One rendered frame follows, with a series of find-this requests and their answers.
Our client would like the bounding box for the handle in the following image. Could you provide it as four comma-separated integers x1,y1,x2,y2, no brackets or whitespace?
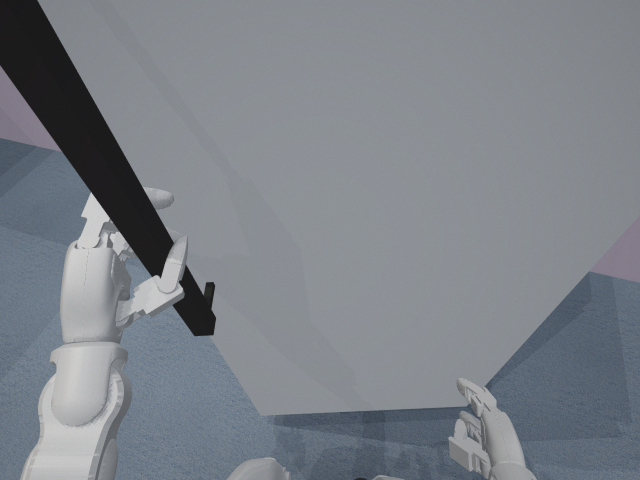
0,0,216,336

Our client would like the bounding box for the robot right hand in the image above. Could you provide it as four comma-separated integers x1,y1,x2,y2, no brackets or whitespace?
448,378,526,479

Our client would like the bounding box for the fridge door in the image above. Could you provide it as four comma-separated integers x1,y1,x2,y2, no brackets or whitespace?
37,0,640,416

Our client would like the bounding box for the robot left thigh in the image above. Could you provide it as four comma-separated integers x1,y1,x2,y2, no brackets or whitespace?
226,458,291,480

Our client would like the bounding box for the robot left hand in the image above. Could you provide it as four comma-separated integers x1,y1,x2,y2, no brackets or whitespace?
60,187,188,344

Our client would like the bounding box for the left robot forearm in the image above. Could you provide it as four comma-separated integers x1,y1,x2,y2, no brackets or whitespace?
20,342,132,480

